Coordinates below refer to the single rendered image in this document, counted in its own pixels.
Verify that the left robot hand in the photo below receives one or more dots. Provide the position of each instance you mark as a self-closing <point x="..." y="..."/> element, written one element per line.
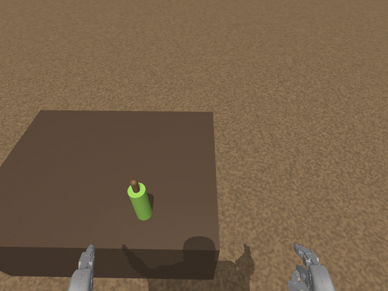
<point x="82" y="278"/>

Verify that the bottle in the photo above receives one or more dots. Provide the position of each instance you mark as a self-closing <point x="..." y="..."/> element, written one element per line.
<point x="140" y="201"/>

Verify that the right robot hand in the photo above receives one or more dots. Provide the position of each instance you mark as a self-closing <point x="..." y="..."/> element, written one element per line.
<point x="316" y="278"/>

